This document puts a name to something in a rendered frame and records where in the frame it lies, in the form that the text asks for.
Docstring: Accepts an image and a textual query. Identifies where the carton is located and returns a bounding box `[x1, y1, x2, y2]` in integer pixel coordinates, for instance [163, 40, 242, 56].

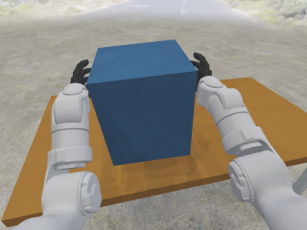
[86, 39, 198, 166]

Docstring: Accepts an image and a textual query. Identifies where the left robot forearm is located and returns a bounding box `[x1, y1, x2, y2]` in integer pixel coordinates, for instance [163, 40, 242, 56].
[41, 82, 93, 212]

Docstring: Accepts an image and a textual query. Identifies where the left robot upper arm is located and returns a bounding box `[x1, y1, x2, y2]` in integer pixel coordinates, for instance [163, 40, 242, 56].
[12, 171, 102, 230]

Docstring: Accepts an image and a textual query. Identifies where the right robot upper arm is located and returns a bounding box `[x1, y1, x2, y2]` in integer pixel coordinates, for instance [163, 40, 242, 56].
[228, 150, 307, 230]

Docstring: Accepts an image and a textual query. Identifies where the table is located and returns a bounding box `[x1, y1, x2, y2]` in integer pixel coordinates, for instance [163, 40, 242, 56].
[1, 77, 307, 227]

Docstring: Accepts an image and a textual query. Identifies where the right robot forearm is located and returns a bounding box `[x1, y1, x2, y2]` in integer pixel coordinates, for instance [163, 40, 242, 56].
[197, 76, 293, 188]

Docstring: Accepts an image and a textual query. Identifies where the robot left hand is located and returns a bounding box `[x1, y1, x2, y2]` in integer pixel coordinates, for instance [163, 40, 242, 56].
[70, 59, 91, 98]

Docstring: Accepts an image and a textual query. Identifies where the robot right hand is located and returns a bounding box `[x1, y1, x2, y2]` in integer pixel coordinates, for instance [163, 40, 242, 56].
[190, 52, 212, 92]

